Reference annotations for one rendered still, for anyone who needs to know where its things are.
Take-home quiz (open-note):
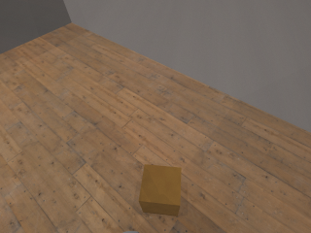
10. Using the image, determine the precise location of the carton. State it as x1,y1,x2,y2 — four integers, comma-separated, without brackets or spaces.
138,164,182,216

